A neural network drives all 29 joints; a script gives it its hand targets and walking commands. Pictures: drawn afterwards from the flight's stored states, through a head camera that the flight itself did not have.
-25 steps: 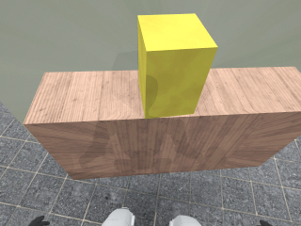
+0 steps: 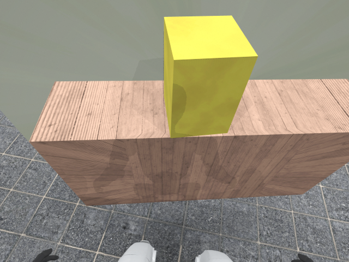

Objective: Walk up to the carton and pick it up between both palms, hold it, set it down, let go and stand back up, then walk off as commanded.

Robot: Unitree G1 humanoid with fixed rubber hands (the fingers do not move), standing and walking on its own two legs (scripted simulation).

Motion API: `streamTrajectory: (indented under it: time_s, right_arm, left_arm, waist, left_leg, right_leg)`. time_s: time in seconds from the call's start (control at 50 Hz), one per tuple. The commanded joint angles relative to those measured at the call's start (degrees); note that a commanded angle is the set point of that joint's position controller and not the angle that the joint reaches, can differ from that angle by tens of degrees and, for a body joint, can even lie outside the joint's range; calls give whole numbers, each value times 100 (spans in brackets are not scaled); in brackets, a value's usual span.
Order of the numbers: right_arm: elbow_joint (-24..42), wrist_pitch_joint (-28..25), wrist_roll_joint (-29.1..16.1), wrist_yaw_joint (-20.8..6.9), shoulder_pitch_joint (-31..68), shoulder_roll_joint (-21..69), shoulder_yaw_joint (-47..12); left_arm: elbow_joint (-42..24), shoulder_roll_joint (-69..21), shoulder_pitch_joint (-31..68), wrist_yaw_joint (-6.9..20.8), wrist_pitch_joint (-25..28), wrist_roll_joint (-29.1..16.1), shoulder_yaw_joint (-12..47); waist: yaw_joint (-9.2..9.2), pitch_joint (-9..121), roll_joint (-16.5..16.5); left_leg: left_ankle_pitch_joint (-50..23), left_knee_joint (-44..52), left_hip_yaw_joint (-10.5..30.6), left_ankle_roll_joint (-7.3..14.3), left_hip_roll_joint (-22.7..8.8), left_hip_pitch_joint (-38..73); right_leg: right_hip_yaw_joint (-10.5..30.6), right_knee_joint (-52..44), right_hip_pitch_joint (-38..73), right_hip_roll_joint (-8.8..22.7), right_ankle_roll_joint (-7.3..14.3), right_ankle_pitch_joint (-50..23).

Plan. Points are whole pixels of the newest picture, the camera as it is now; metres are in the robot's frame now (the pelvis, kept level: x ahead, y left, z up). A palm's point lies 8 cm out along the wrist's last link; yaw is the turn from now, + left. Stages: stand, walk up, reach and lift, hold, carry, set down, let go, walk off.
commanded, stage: walk up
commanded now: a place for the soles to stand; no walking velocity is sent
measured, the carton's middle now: (198, 81) +0.60 -0.07 +0.05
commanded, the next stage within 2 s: none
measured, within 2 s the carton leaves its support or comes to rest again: neither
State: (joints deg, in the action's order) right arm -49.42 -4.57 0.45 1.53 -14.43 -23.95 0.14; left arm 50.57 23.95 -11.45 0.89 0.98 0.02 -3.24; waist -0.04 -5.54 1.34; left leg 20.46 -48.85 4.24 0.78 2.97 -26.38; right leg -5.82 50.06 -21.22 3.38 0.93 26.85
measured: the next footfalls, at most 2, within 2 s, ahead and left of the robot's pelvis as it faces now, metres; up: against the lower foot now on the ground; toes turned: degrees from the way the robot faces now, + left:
none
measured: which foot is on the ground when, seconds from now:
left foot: down 0.00-1.00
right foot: down 0.00-1.00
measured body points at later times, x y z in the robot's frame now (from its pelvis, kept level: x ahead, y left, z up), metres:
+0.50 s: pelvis +0.00 +0.00 +0.00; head +0.03 +0.01 +0.45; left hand +0.09 +0.33 -0.11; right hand +0.09 -0.32 -0.10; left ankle +0.06 +0.12 -0.70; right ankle +0.00 -0.11 -0.70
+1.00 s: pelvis +0.00 +0.00 +0.00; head +0.02 +0.01 +0.45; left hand +0.08 +0.32 -0.11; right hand +0.10 -0.32 -0.10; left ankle +0.06 +0.12 -0.70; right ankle +0.00 -0.11 -0.70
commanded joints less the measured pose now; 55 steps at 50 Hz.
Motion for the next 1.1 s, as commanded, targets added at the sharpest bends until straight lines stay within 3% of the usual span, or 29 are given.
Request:
streamTrajectory:
  time_s: [0.0,0.04,0.06,0.1,0.12,0.16,0.2,0.24,0.3,0.34,0.36,0.4,0.42,0.46,0.5,0.52,0.58,0.64,0.66,0.7,0.74,0.76,0.78,0.82,0.88,0.94,0.98,1.04,1.08]
  right_arm:
    - [259,-34,3,56,685,-1302,341]
    - [213,7,-63,65,691,-1093,323]
    - [176,26,-49,86,599,-1228,378]
    - [96,-20,-29,51,282,-1215,401]
    - [42,-79,-15,45,23,-1187,419]
    - [-8,-186,38,44,-217,-1446,526]
    - [87,-155,46,53,-74,-1731,552]
    - [139,-78,68,68,296,-1716,504]
    - [249,-3,6,50,748,-1293,321]
    - [223,27,-36,41,738,-1093,321]
    - [180,36,-28,63,613,-1250,390]
    - [90,-8,-24,30,285,-1237,421]
    - [43,-59,-16,25,70,-1174,392]
    - [-8,-173,30,29,-196,-1370,500]
    - [106,-165,38,37,-64,-1659,526]
    - [112,-129,21,44,10,-1705,521]
    - [205,-25,32,48,638,-1419,379]
    - [206,23,-61,37,771,-1128,330]
    - [189,33,-55,60,596,-1197,372]
    - [65,-12,-32,20,179,-1156,405]
    - [-40,-126,12,12,-118,-1255,457]
    - [-14,-170,54,16,-164,-1433,520]
    - [67,-166,62,20,-85,-1656,541]
    - [92,-101,65,40,46,-1745,537]
    - [230,1,39,51,643,-1413,387]
    - [218,39,-30,13,817,-1062,315]
    - [67,24,-24,18,447,-1254,409]
    - [-44,-110,17,-17,-61,-1237,458]
    - [39,-165,68,9,-38,-1492,512]
  left_arm:
    - [-252,1204,48,-70,157,97,-316]
    - [-233,1622,-148,-94,238,122,-419]
    - [-332,1694,46,-92,243,115,-428]
    - [-355,1653,335,-95,241,108,-393]
    - [-385,1587,474,-94,224,96,-361]
    - [-482,1253,623,-72,157,28,-276]
    - [-468,1078,563,-75,29,-53,-289]
    - [-426,1073,445,-71,30,-11,-269]
    - [-294,1186,15,-65,138,94,-319]
    - [-217,1610,-144,-90,228,137,-419]
    - [-305,1652,38,-89,247,126,-442]
    - [-356,1659,370,-92,253,128,-409]
    - [-368,1608,500,-88,235,109,-379]
    - [-478,1311,658,-82,184,53,-287]
    - [-458,1086,539,-70,69,-44,-288]
    - [-468,1088,536,-77,42,-49,-293]
    - [-330,1110,148,-75,126,53,-292]
    - [-231,1588,-130,-98,223,107,-409]
    - [-295,1665,77,-95,237,101,-420]
    - [-365,1622,474,-87,224,124,-385]
    - [-420,1385,652,-72,166,89,-311]
    - [-479,1177,730,-59,128,39,-266]
    - [-471,1071,645,-56,66,-31,-273]
    - [-467,1091,577,-64,9,-19,-267]
    - [-253,1050,91,-45,92,57,-284]
    - [-174,1565,-86,-82,231,153,-405]
    - [-299,1665,392,-72,248,132,-419]
    - [-320,1434,622,-60,192,120,-329]
    - [-387,1129,624,-57,116,4,-281]
  waist:
    - [-353,690,-375]
    - [-442,486,441]
    - [-322,435,315]
    - [-111,432,330]
    - [42,546,318]
    - [77,982,-199]
    - [26,989,-652]
    - [-101,678,-717]
    - [-367,549,-325]
    - [-448,408,483]
    - [-324,354,436]
    - [-124,324,392]
    - [18,493,420]
    - [87,916,-57]
    - [19,1137,-601]
    - [-23,1094,-662]
    - [-299,666,-568]
    - [-456,429,381]
    - [-300,350,433]
    - [-44,483,352]
    - [99,682,155]
    - [98,806,-339]
    - [47,980,-688]
    - [17,834,-789]
    - [-279,510,-657]
    - [-430,407,373]
    - [-144,265,208]
    - [96,690,102]
    - [19,1049,-599]
  left_leg:
    - [-1135,1361,2038,755,-913,-300]
    - [-551,-222,97,156,-39,-1012]
    - [610,-467,-205,77,-148,-942]
    - [916,-94,-284,123,-303,-341]
    - [-197,615,-197,212,-413,206]
    - [-2079,1264,1159,607,-817,1100]
    - [-1772,1913,3361,1422,-1517,1208]
    - [-606,2179,3362,1366,-1466,706]
    - [-263,1610,2092,714,-861,-552]
    - [-184,-68,108,171,0,-1041]
    - [761,-388,-193,83,-147,-1063]
    - [934,-172,-301,92,-319,-464]
    - [269,554,-268,164,-393,56]
    - [-2235,1097,802,494,-645,1057]
    - [-2055,1760,3111,1348,-1430,1328]
    - [-1490,1947,3342,1434,-1483,1180]
    - [-812,1785,2541,958,-1090,-1]
    - [-520,-100,86,156,-23,-893]
    - [556,-307,-253,67,-171,-824]
    - [719,164,-297,134,-317,-43]
    - [-1276,1082,389,390,-446,927]
    - [-1790,1519,1515,698,-935,1161]
    - [-1661,1950,3024,1211,-1382,1296]
    - [-587,2332,3644,1435,-1547,1140]
    - [-13,2146,2759,960,-1122,-24]
    - [-227,169,257,150,7,-938]
    - [770,-180,-225,72,-237,-468]
    - [-1045,1034,316,329,-383,833]
    - [-1986,1715,2328,956,-1174,1244]
  right_leg:
    - [1203,-1615,982,368,376,-197]
    - [2319,-2637,1397,1711,1106,-637]
    - [2580,-2643,1211,2169,1402,-1184]
    - [2113,-2208,877,2092,1341,-2172]
    - [1574,-1764,653,1741,1069,-2370]
    - [449,-520,159,669,361,-2198]
    - [706,-41,-326,-164,67,522]
    - [808,-500,-156,-152,170,856]
    - [1263,-1751,997,372,400,212]
    - [2401,-2889,1310,1693,1068,295]
    - [2706,-2864,1221,2172,1373,-464]
    - [2229,-2404,904,2129,1354,-1763]
    - [1629,-1998,786,1790,1080,-2174]
    - [617,-866,250,845,421,-2169]
    - [630,-42,-241,-142,63,-22]
    - [756,-302,-158,-178,101,688]
    - [966,-1300,668,87,268,98]
    - [2224,-2725,1273,1676,1124,-219]
    - [2446,-2681,1077,2128,1410,-937]
    - [1994,-2233,702,2033,1278,-1746]
    - [922,-1312,105,1123,621,-1714]
    - [414,-478,-152,518,278,-1538]
    - [530,31,-407,-100,53,-231]
    - [886,-194,-472,-207,114,1215]
    - [914,-1309,502,-24,238,231]
    - [2423,-2951,1215,1569,995,567]
    - [2527,-2757,725,2136,1373,-558]
    - [1140,-1590,258,1245,684,-1579]
    - [474,-291,-54,134,115,-962]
